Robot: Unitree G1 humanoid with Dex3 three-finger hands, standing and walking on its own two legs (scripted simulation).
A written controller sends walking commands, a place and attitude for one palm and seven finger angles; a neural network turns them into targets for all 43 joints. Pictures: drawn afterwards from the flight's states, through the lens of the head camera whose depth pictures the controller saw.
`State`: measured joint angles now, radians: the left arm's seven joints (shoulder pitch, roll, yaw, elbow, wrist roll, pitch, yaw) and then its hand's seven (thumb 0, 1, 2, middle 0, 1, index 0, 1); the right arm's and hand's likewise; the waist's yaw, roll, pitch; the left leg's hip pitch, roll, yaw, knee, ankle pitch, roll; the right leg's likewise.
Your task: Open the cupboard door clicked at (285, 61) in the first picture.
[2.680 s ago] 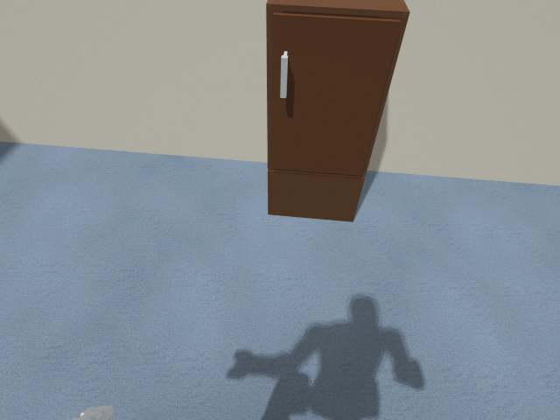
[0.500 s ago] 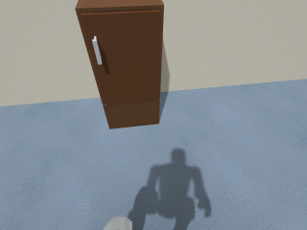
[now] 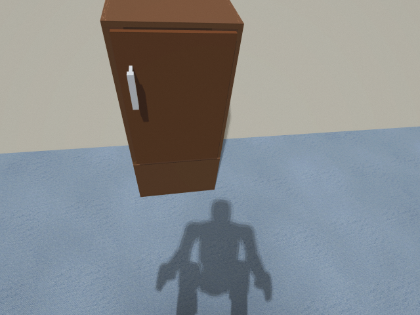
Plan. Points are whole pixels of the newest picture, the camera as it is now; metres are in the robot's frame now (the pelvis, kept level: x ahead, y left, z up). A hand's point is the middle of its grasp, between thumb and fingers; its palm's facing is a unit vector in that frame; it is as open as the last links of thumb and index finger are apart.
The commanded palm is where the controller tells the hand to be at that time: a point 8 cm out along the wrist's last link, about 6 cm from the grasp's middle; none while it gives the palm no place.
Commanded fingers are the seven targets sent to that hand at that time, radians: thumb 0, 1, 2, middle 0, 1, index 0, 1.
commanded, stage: turn to face it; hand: left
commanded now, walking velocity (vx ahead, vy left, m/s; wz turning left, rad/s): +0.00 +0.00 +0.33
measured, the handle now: (133, 88) +0.77 +0.29 -0.03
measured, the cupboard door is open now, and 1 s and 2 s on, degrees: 0 0 0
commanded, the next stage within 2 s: take the last steps up to it in 0.32 s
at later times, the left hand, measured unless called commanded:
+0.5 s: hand out of the picture +0.05 +0.15 -0.16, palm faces +0.21 -0.95 -0.24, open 7.3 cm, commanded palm none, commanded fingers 0.00 0.90 0.90 -0.20 -0.30 -0.20 -0.30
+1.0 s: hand out of the picture +0.05 +0.18 -0.18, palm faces +0.23 -0.96 -0.15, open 7.4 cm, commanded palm none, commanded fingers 0.00 0.90 0.90 -0.20 -0.30 -0.20 -0.30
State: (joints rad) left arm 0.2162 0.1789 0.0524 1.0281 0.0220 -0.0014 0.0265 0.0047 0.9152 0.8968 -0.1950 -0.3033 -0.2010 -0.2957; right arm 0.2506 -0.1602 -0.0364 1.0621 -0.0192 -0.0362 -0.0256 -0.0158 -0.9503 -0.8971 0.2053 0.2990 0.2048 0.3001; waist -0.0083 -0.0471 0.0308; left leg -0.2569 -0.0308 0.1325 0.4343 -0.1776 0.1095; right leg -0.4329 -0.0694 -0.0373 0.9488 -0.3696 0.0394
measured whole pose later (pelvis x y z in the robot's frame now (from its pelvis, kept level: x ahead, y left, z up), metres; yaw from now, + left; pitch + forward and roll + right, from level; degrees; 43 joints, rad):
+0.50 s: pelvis +0.03 -0.04 +0.00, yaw +10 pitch +0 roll +1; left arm 0.23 0.14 0.04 1.02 0.02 -0.01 0.04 0.00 0.92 0.90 -0.20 -0.30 -0.21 -0.30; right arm 0.27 -0.16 -0.06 1.07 -0.02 0.04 -0.01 0.01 -0.91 -0.90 0.20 0.30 0.20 0.30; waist -0.02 0.02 0.02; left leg -0.39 -0.01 0.02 0.90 -0.43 -0.02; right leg -0.17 -0.02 -0.13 0.47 -0.29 -0.04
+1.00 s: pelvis +0.10 +0.01 +0.00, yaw +9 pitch -1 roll +0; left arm 0.34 0.19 0.07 1.11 0.03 0.01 -0.02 0.01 0.91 0.90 -0.20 -0.30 -0.20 -0.30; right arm 0.36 -0.14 -0.04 1.09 -0.03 -0.05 -0.02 0.00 -0.94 -0.90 0.20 0.30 0.20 0.30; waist 0.01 -0.05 0.01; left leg -0.03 0.03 0.14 0.34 -0.29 0.00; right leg -0.53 -0.11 -0.07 0.98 -0.24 0.02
